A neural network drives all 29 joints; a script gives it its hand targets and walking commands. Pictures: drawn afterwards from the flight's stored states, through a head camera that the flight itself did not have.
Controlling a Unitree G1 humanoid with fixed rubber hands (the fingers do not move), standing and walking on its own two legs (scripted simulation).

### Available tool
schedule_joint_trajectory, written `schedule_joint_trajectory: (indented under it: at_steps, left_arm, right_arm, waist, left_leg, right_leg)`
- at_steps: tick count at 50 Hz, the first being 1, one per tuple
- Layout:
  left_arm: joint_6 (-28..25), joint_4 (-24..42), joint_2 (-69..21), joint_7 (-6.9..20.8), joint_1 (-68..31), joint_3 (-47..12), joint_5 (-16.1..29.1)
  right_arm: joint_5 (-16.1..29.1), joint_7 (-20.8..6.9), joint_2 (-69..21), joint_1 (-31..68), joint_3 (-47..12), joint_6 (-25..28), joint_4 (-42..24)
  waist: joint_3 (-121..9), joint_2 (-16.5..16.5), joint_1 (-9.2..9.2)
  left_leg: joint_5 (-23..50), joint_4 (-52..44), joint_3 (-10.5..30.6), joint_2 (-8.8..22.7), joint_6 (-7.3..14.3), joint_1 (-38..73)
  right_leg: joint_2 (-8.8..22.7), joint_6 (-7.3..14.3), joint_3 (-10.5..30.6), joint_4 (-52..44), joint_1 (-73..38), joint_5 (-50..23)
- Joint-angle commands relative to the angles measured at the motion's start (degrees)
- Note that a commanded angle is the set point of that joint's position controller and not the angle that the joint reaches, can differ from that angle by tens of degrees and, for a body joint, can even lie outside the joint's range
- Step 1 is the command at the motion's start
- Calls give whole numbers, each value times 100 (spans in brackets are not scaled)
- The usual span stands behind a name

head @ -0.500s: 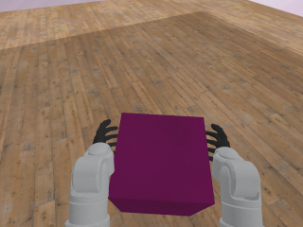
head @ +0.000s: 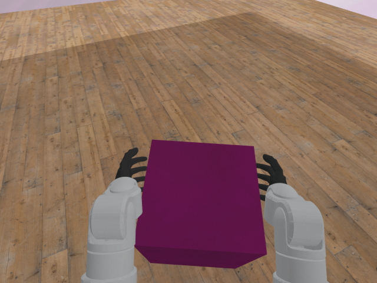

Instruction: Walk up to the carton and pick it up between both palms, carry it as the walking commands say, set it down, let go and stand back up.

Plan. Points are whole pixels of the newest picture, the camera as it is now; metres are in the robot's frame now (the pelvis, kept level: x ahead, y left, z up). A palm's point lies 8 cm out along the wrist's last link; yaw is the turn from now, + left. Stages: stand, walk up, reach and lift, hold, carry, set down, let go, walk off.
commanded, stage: carry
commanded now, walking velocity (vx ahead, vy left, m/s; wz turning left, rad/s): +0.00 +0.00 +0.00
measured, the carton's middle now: (197, 209) +0.29 +0.00 +0.00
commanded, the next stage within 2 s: none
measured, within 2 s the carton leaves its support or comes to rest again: neither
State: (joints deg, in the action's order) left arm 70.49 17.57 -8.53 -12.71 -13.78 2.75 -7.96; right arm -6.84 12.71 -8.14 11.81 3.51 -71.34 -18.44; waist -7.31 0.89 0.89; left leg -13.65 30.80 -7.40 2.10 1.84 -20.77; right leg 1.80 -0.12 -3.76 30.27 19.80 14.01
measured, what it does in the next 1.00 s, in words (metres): stands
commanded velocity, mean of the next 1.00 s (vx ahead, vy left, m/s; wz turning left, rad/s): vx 0.00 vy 0.00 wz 0.00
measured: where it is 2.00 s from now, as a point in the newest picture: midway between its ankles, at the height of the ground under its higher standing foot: outside the picture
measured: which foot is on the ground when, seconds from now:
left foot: down 0.00-1.00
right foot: down 0.00-1.00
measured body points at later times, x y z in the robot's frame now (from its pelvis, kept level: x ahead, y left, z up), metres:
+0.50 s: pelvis +0.01 +0.00 +0.00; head -0.01 +0.01 +0.45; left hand +0.30 +0.14 +0.11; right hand +0.29 -0.15 +0.10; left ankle +0.03 +0.10 -0.73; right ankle +0.02 -0.12 -0.73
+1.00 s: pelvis +0.01 +0.00 +0.00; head -0.02 +0.00 +0.45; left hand +0.30 +0.14 +0.11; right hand +0.29 -0.15 +0.10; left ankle +0.03 +0.10 -0.73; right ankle +0.02 -0.12 -0.73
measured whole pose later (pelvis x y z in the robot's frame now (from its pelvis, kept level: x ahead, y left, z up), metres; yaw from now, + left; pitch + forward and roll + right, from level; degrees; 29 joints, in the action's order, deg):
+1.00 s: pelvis +0.01 +0.00 +0.00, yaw +0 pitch +3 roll -1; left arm 68.8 17.1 -8.4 -12.9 -13.3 2.7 -7.8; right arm -6.4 12.5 -8.0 11.2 3.4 -69.9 -17.7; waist -7.9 0.3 0.8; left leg -14.7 31.5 -6.9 2.3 1.5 -20.1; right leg 1.6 0.0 -4.2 30.4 18.7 14.8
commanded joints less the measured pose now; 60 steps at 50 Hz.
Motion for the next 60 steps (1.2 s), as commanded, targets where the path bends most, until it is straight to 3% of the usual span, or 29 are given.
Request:
schedule_joint_trajectory:
  at_steps: [1,6,8,9,10,14,17,19,23,24,25,27,29,31,32,33,34,38,40,42,43,44,46,47,49,51,54,57,60]
  left_arm:
    - [-127,177,-5710,1415,-1576,-3032,1880]
    - [-143,190,-5458,1418,-1479,-2963,1828]
    - [-120,570,-5621,1382,-1675,-3143,1950]
    - [-92,143,-5672,1389,-1460,-3059,1865]
    - [-92,411,-5698,1381,-1614,-3134,1940]
    - [-22,157,-5546,1340,-1463,-3059,1878]
    - [-54,357,-5627,1363,-1481,-3108,1885]
    - [-48,357,-5578,1345,-1542,-3084,1907]
    - [-11,183,-5724,1368,-1662,-3050,1914]
    - [-22,248,-5656,1352,-1616,-2948,1888]
    - [-76,79,-5402,1361,-1461,-2869,1764]
    - [-127,355,-5687,1382,-1736,-3146,1918]
    - [-81,54,-5527,1342,-1486,-3010,1808]
    - [-114,18,-5424,1296,-1533,-2953,1727]
    - [-155,201,-5482,1319,-1475,-2978,1790]
    - [-90,31,-5643,1339,-1417,-3031,1833]
    - [-86,214,-5540,1345,-1464,-2965,1845]
    - [-104,185,-5653,1402,-1738,-3060,1886]
    - [-152,-31,-5701,1421,-1671,-2979,1886]
    - [-167,-36,-5668,1376,-1354,-2993,1826]
    - [-274,-424,-5248,1410,-1497,-2653,1562]
    - [-245,282,-5596,1395,-1609,-3135,1894]
    - [-241,378,-5839,1416,-1813,-3235,1988]
    - [-185,275,-5799,1400,-1649,-3101,1932]
    - [-194,288,-5805,1402,-1652,-3077,1848]
    - [-133,169,-5709,1418,-1464,-2990,1868]
    - [-86,83,-5521,1384,-1361,-2979,1772]
    - [-100,149,-5425,1419,-1530,-2977,1872]
    - [-78,204,-5644,1371,-1899,-3024,1905]
  right_arm:
    - [2028,-1474,-5438,2096,-3247,198,-618]
    - [1922,-1432,-5299,1880,-3155,204,-402]
    - [2077,-1446,-5473,2003,-3282,192,-724]
    - [2082,-1448,-5409,2152,-3259,190,-742]
    - [2043,-1462,-5475,1911,-3138,157,-497]
    - [1935,-1400,-5213,1809,-2972,135,-362]
    - [1993,-1413,-5288,2005,-3141,161,-698]
    - [1968,-1395,-5305,1906,-3144,146,-612]
    - [2062,-1393,-5409,2251,-3280,133,-754]
    - [2091,-1368,-5391,2351,-3259,117,-854]
    - [1975,-1385,-5156,2106,-3114,161,-554]
    - [2079,-1469,-5398,2104,-3216,230,-702]
    - [1973,-1439,-5232,1971,-2994,195,-420]
    - [1874,-1452,-5123,1755,-2780,200,-113]
    - [2063,-1443,-5385,2019,-3122,244,-442]
    - [1967,-1429,-5285,1878,-3123,182,-502]
    - [2053,-1431,-5386,1967,-3170,172,-499]
    - [2042,-1443,-5371,2344,-3234,222,-729]
    - [1954,-1436,-5347,2235,-3100,254,-519]
    - [1996,-1439,-5367,1892,-3143,256,-437]
    - [1759,-1473,-5055,1973,-2799,365,190]
    - [1936,-1477,-5262,1779,-3078,307,-380]
    - [2042,-1487,-5549,1996,-3145,332,-505]
    - [2106,-1454,-5519,2232,-3220,302,-709]
    - [2160,-1491,-5523,2491,-3355,315,-908]
    - [2101,-1441,-5453,2267,-3318,256,-767]
    - [2026,-1422,-5258,2238,-3278,211,-817]
    - [1862,-1401,-5143,1933,-3082,205,-477]
    - [2024,-1423,-5388,2325,-3073,152,-493]
  waist:
    - [-1264,-166,-12]
    - [-1296,-255,-8]
    - [-1190,-70,-1]
    - [-1053,-45,-21]
    - [-955,91,20]
    - [-1420,275,-11]
    - [-1260,-174,-9]
    - [-1255,-135,-3]
    - [-1031,-224,11]
    - [-1113,-315,3]
    - [-1226,54,-10]
    - [-1047,57,28]
    - [-1171,493,-16]
    - [-1148,322,2]
    - [-1196,-108,-5]
    - [-1101,-193,-17]
    - [-1223,-370,-12]
    - [-987,81,13]
    - [-1216,-147,-8]
    - [-1315,8,-8]
    - [-1365,-126,7]
    - [-1247,31,32]
    - [-1344,217,-3]
    - [-1282,-86,0]
    - [-898,35,10]
    - [-991,-238,-4]
    - [-1024,-16,-34]
    - [-1076,-465,54]
    - [-712,50,38]
  left_leg:
    - [780,-504,762,745,85,712]
    - [388,-234,686,570,28,450]
    - [266,-430,742,673,71,564]
    - [218,-557,760,669,102,570]
    - [922,-477,762,753,101,671]
    - [1567,-223,704,736,91,948]
    - [1073,-232,731,699,109,578]
    - [945,-354,643,682,86,654]
    - [1447,-411,817,728,78,612]
    - [937,-417,727,681,74,627]
    - [830,-427,693,634,74,778]
    - [680,-549,760,647,76,715]
    - [910,-559,886,784,84,1026]
    - [1544,-746,1021,955,-4,752]
    - [1105,-434,806,732,125,774]
    - [1564,-524,794,785,82,779]
    - [1135,-351,680,713,80,656]
    - [499,-541,800,671,116,498]
    - [629,-490,797,726,93,701]
    - [1321,-333,678,757,75,842]
    - [1539,-204,704,704,64,778]
    - [1602,-322,764,740,9,700]
    - [1635,-297,736,731,56,864]
    - [1132,-257,604,678,75,786]
    - [523,-437,639,634,80,560]
    - [497,-277,670,588,110,388]
    - [194,-423,711,625,67,650]
    - [509,-335,779,612,67,510]
    - [835,-573,882,688,77,525]
  right_leg:
    - [489,261,457,-399,-523,-852]
    - [629,312,674,-586,-663,-1373]
    - [569,297,497,-493,-389,-685]
    - [473,319,494,-467,-306,-207]
    - [473,305,480,-464,-245,-634]
    - [537,338,485,-236,-360,-1162]
    - [516,295,458,-321,-537,-995]
    - [588,268,544,-410,-605,-1454]
    - [503,242,385,-371,-547,-1321]
    - [519,235,384,-392,-484,-882]
    - [578,246,545,-483,-364,-876]
    - [504,273,498,-389,-277,-701]
    - [427,225,417,-267,-43,-195]
    - [370,142,334,-125,-262,-272]
    - [420,175,366,-316,-341,-358]
    - [483,210,445,-346,-383,-885]
    - [552,244,472,-416,-580,-1133]
    - [463,260,389,-285,-309,-228]
    - [464,228,431,-339,-366,-497]
    - [529,280,434,-220,-337,-1020]
    - [595,261,477,-372,-532,-1476]
    - [621,234,469,-310,-433,-1366]
    - [555,241,475,-356,-540,-1384]
    - [583,294,498,-329,-476,-1280]
    - [462,308,414,-366,-254,-404]
    - [478,290,445,-449,-421,-582]
    - [512,246,475,-496,-190,-277]
    - [523,284,512,-590,-426,-839]
    - [442,290,361,-357,-54,-229]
